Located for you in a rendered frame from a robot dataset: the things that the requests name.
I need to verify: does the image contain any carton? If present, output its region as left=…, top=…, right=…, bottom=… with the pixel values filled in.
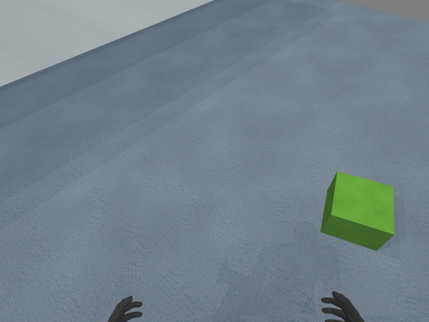
left=320, top=171, right=395, bottom=251

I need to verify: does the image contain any robot right hand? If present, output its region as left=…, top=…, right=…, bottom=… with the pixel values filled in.
left=321, top=291, right=364, bottom=322

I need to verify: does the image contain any robot left hand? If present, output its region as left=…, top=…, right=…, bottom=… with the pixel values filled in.
left=108, top=296, right=143, bottom=322

